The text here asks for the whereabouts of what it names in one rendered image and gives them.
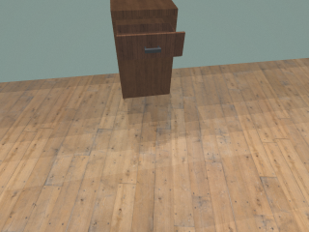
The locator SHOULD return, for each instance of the cabinet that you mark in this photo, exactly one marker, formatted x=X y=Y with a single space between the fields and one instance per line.
x=144 y=77

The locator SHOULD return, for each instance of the handle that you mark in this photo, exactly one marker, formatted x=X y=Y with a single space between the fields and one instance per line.
x=152 y=50

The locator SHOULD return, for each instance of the drawer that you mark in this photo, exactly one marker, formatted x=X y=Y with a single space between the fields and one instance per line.
x=133 y=38

